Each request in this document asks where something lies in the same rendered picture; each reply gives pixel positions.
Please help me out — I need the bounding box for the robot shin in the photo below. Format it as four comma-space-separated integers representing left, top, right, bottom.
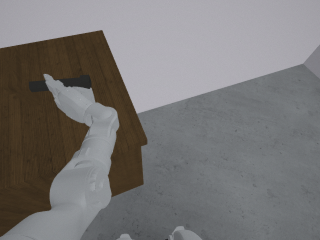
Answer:
172, 226, 185, 233
120, 234, 131, 238

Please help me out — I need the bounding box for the counter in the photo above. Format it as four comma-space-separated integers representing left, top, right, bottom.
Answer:
0, 30, 148, 237

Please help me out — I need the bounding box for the right robot shin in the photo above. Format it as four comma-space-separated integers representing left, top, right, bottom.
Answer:
172, 226, 185, 233

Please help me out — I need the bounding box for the robot left upper arm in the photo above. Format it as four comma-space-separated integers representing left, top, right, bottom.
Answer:
0, 166, 112, 240

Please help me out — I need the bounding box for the left robot shin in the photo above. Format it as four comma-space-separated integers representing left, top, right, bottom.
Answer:
120, 234, 131, 238

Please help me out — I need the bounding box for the left robot hand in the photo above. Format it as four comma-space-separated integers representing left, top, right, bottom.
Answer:
43, 74, 95, 123

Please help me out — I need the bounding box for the robot left forearm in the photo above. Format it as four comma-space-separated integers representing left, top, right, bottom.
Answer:
49, 102, 120, 206

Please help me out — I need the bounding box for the tap lever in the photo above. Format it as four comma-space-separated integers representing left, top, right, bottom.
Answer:
29, 74, 92, 92

